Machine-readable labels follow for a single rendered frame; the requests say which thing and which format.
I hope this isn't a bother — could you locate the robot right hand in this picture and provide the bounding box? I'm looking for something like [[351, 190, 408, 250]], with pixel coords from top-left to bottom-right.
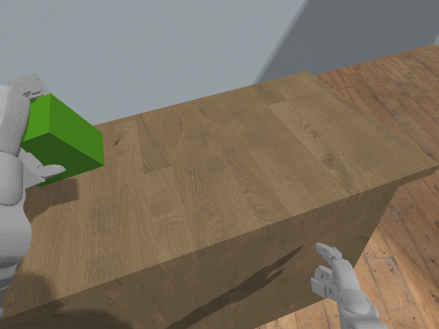
[[311, 243, 361, 302]]

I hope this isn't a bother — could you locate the robot left forearm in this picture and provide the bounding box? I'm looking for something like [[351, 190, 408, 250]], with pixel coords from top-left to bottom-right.
[[0, 151, 32, 321]]

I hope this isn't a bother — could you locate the sponge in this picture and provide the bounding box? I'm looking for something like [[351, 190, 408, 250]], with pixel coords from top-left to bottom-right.
[[16, 93, 104, 187]]

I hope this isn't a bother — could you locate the robot right forearm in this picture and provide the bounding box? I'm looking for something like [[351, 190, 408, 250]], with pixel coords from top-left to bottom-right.
[[337, 289, 388, 329]]

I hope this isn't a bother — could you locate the table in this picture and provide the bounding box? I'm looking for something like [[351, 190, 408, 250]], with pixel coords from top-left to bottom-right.
[[0, 71, 439, 329]]

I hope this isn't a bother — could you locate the robot left hand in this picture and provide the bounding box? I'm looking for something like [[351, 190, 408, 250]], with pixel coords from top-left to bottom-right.
[[0, 74, 66, 188]]

